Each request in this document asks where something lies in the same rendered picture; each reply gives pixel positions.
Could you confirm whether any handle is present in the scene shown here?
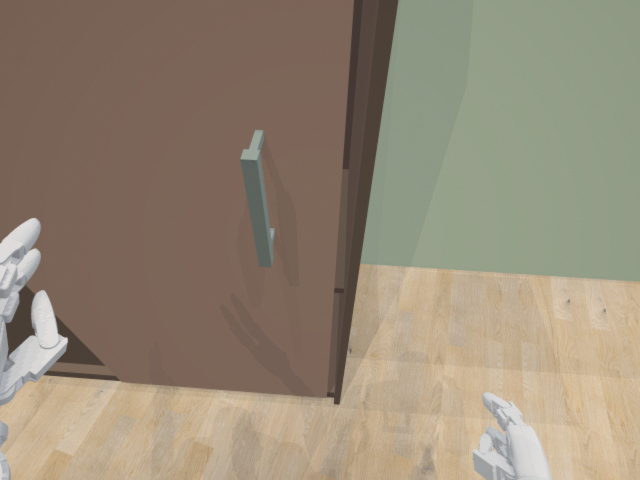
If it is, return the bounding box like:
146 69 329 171
240 130 275 268

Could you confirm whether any wardrobe door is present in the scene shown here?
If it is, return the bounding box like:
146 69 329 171
0 0 354 398
5 285 105 366

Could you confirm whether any left robot hand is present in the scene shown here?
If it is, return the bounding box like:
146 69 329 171
0 218 68 407

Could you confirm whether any right robot hand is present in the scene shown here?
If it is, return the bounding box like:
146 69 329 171
473 392 552 480

